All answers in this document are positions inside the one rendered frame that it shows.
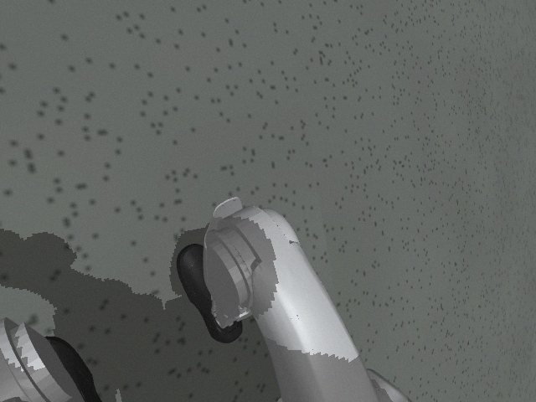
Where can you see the left robot foot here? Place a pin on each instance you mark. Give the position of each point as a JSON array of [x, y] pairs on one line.
[[76, 368]]

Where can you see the right robot hand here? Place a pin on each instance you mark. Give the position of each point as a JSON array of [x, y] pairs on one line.
[[385, 390]]

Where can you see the right robot foot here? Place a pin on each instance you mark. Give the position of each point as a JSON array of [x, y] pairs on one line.
[[191, 274]]

